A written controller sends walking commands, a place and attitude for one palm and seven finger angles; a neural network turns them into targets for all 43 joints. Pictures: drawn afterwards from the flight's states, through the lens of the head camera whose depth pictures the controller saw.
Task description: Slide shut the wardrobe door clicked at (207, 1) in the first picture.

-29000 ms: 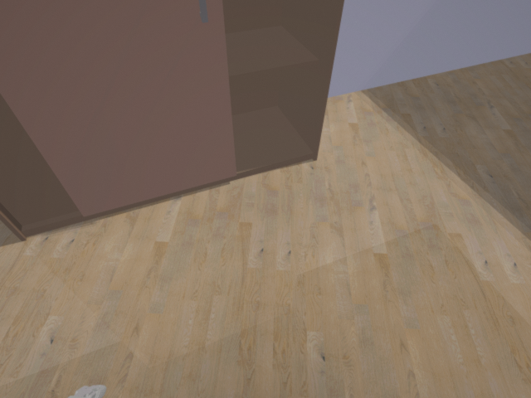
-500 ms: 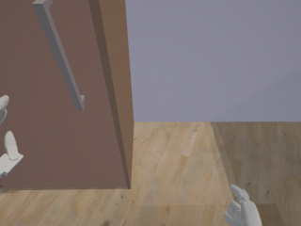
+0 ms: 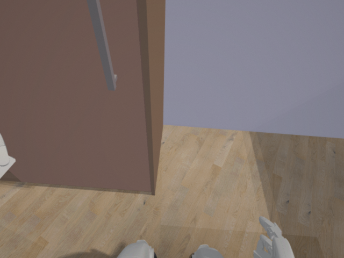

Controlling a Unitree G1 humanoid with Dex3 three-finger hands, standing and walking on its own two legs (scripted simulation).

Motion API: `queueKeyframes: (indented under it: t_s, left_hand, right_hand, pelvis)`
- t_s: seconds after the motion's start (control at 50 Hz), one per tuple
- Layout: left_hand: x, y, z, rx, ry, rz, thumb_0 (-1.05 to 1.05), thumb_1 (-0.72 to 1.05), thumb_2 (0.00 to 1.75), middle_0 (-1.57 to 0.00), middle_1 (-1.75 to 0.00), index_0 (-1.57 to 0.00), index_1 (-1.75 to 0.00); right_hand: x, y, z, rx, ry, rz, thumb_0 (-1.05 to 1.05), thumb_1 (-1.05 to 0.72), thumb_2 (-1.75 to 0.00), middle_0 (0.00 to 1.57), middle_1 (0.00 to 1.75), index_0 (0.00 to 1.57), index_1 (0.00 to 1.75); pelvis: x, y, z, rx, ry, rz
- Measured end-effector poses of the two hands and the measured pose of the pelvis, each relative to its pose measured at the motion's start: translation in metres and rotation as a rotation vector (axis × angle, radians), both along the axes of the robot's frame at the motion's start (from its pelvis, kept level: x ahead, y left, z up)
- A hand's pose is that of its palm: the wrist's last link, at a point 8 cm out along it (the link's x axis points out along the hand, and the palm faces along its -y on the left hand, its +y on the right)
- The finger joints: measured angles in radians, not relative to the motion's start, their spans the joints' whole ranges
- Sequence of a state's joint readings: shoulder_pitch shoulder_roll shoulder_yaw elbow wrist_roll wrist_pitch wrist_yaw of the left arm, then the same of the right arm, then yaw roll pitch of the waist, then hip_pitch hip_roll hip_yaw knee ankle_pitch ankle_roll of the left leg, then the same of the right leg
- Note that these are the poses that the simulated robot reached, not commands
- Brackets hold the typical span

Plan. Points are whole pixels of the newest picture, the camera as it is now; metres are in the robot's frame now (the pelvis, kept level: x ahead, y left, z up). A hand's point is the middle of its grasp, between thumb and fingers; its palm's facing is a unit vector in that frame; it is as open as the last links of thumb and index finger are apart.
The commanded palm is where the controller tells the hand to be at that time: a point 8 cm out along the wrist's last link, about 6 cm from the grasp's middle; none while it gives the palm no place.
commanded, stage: step back with the hand held close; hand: left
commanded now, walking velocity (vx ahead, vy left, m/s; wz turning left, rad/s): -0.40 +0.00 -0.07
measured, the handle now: (103, 34) +0.54 +0.20 +0.24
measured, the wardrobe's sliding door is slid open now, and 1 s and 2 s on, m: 0.00 0.00 0.00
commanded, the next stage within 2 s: stop stepping back and stand still in 0.10 s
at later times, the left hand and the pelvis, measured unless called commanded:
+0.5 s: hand out of the picture +0.06 +0.30 +0.23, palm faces +0.55 -0.76 -0.35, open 7.4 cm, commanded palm +0.02 +0.32 +0.21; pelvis -0.13 +0.02 +0.02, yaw -1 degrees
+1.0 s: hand out of the picture +0.03 +0.31 +0.20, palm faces +0.43 -0.81 -0.39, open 7.4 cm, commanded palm -0.02 +0.34 +0.21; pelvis -0.19 +0.05 +0.01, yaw -6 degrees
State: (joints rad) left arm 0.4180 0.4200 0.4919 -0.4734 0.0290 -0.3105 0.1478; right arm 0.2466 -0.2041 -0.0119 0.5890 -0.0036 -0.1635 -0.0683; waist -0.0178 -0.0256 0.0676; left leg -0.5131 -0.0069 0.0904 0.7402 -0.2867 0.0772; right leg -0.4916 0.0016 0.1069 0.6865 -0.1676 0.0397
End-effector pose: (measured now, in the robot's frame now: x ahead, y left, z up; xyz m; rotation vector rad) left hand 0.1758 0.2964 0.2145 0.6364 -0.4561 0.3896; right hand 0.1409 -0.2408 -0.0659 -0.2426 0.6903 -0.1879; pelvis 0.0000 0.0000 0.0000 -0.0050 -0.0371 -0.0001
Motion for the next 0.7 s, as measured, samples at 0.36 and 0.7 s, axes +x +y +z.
queueKeyframes:
  t_s: [0.36, 0.7]
  left_hand:
    - [-0.111, 0.020, 0.017, -0.054, -0.103, 0.005, 0.01, 0.88, 0.90, -0.22, -0.30, -0.22, -0.30]
    - [-0.161, 0.053, -0.013, -0.229, 0.100, 0.031, 0.01, 0.89, 0.90, -0.21, -0.30, -0.21, -0.30]
  right_hand:
    - [-0.077, 0.029, -0.006, 0.057, 0.005, 0.034, 0.01, -0.90, -0.90, 0.20, 0.30, 0.20, 0.30]
    - [-0.161, 0.049, 0.038, -0.001, -0.080, -0.026, 0.01, -0.90, -0.90, 0.20, 0.30, 0.20, 0.30]
  pelvis:
    - [-0.093, 0.009, -0.003, -0.070, -0.006, 0.046]
    - [-0.168, 0.049, 0.024, 0.031, 0.022, -0.051]
